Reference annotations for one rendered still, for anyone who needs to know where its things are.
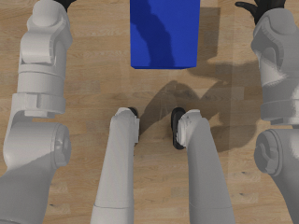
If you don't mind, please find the robot right forearm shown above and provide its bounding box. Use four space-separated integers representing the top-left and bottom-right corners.
250 7 299 129

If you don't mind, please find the left robot shin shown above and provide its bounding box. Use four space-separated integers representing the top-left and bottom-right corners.
109 107 135 129

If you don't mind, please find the carton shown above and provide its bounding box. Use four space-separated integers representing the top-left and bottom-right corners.
130 0 201 70

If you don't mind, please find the left robot upper arm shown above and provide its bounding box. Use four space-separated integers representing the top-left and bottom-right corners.
0 121 72 224

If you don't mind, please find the robot left forearm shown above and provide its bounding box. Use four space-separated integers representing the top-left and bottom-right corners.
3 0 73 166

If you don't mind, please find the right robot foot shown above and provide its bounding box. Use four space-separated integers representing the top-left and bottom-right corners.
171 107 186 150

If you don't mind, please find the right robot upper arm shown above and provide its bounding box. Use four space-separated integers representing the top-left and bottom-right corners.
253 129 299 224

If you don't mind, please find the right robot hand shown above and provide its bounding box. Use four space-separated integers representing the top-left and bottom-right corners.
235 0 286 25

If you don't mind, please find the left robot hand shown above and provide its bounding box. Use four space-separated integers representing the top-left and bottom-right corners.
53 0 77 13

